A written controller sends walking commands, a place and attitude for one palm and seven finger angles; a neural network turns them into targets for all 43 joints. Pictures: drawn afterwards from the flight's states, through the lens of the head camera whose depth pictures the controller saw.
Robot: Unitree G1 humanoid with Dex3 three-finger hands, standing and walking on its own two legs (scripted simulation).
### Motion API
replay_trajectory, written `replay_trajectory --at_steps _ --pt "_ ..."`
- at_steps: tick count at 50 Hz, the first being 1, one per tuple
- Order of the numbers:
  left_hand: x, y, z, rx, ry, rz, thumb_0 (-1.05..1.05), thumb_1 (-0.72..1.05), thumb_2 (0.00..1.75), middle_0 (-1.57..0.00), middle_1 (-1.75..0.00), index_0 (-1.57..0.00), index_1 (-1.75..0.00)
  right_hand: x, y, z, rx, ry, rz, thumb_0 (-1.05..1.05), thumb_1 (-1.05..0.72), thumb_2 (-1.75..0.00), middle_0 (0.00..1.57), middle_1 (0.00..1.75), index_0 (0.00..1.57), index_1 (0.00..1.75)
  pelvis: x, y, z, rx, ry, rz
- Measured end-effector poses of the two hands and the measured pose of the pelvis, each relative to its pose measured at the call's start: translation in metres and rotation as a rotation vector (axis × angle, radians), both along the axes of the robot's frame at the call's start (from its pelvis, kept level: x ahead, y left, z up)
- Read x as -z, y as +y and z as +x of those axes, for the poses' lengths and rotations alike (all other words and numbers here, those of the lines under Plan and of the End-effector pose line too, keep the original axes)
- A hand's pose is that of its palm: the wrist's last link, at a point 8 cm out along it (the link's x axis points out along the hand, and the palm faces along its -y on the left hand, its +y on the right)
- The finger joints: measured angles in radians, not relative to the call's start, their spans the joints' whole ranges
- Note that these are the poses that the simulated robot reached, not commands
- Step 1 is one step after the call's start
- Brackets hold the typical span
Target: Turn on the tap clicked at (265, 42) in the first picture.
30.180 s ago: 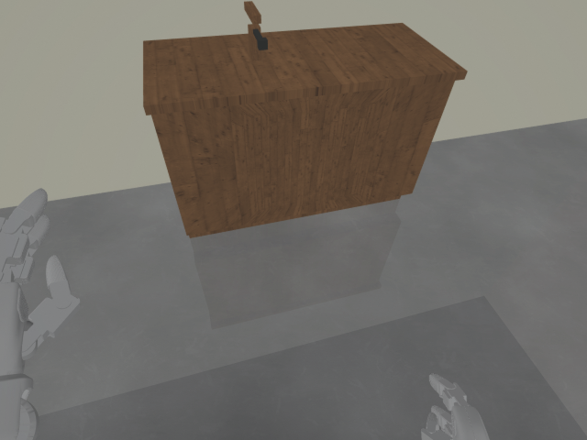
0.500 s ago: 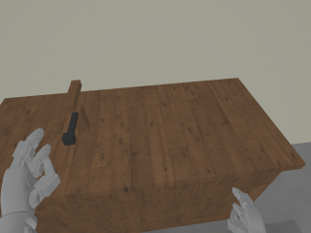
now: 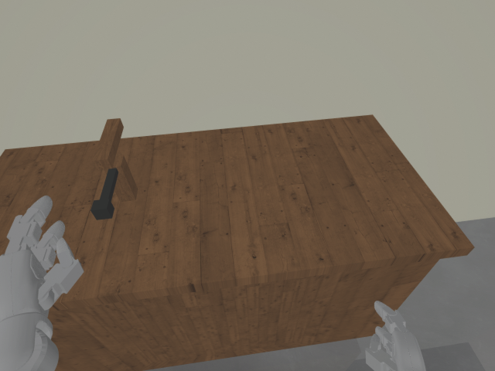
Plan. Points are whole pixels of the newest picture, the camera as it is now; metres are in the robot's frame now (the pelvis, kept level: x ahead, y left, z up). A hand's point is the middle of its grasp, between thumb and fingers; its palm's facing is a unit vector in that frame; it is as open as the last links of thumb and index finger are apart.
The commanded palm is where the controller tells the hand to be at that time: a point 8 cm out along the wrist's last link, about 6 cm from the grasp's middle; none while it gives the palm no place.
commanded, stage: reach beside the lever's end, fingers flat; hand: left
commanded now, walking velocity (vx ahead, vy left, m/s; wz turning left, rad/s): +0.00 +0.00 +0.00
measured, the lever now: (102, 209) +0.35 +0.32 +0.06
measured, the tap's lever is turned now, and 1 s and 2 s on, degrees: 0 0 0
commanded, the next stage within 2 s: push the lever round in 1.94 s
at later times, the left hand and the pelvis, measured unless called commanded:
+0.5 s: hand (77, 248) +0.24 +0.28 +0.11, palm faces +0.45 -0.89 -0.10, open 7.5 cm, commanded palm +0.20 +0.33 +0.11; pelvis +0.01 +0.03 +0.00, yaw -1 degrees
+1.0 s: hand (77, 234) +0.28 +0.32 +0.09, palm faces +0.47 -0.88 -0.10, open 7.7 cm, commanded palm +0.24 +0.36 +0.08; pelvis +0.00 +0.04 +0.00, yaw -1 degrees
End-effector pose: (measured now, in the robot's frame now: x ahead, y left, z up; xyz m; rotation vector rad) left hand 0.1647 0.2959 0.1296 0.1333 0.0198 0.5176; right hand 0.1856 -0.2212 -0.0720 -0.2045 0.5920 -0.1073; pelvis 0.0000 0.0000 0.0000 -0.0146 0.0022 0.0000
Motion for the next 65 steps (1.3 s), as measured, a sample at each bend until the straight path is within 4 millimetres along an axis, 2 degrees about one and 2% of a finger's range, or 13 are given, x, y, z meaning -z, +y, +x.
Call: replay_trajectory --at_steps 6,13,20,27,34,65 --pt "-0.002 0.000 0.019 0.060 -0.014 0.005 0.02 0.90 0.90 -0.20 -0.30 -0.20 -0.30 0.001 -0.002 0.002 0.021 0.005 -0.001 0.02 -0.90 -0.90 0.20 0.30 0.20 0.30 -0.001 0.005 0.009 0.015 0.025 0.009" --pt "0.009 0.018 0.019 0.038 0.025 -0.025 0.02 0.90 0.90 -0.21 -0.30 -0.20 -0.30 -0.002 0.000 0.001 0.046 0.013 -0.008 0.02 -0.91 -0.90 0.20 0.30 0.20 0.30 -0.003 0.013 0.018 0.025 0.030 0.013" --pt "0.015 0.027 0.020 0.019 -0.007 -0.014 0.02 0.90 0.90 -0.20 -0.28 -0.19 -0.29 -0.002 0.010 0.000 0.014 0.028 -0.033 0.02 -0.91 -0.90 0.20 0.30 0.20 0.30 -0.003 0.022 0.015 0.012 0.036 0.006" --pt "0.018 0.026 0.040 0.065 -0.033 -0.029 0.02 0.90 0.90 -0.19 -0.27 -0.19 -0.27 0.000 0.024 -0.001 0.007 0.034 -0.023 0.02 -0.90 -0.90 0.20 0.30 0.20 0.30 -0.003 0.029 0.010 0.012 0.045 0.004" --pt "0.027 0.037 0.052 0.044 0.010 -0.038 0.02 0.90 0.90 -0.19 -0.25 -0.18 -0.26 -0.002 0.030 -0.005 0.023 0.039 -0.012 0.02 -0.90 -0.90 0.21 0.30 0.20 0.30 -0.004 0.034 0.009 0.024 0.047 0.003" --pt "0.053 0.078 0.091 0.002 0.010 -0.050 0.02 0.90 0.90 -0.16 -0.17 -0.16 -0.18 0.018 0.009 -0.043 0.094 0.197 -0.063 0.02 -0.90 -0.90 0.21 0.30 0.20 0.30 0.002 0.036 0.002 0.032 0.094 -0.006"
